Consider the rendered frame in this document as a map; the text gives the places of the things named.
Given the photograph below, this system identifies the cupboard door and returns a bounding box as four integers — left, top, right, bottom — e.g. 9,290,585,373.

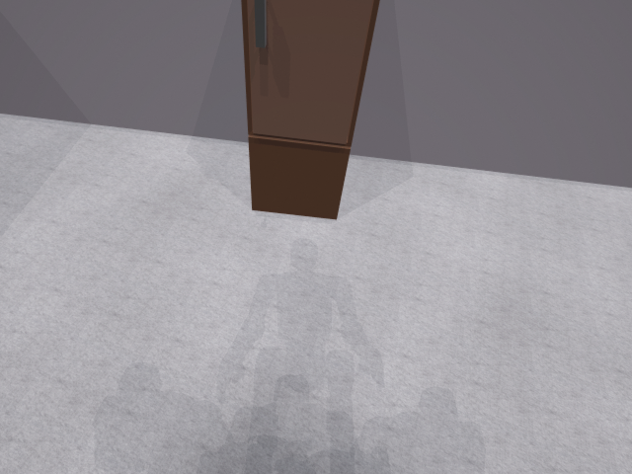
248,0,372,144

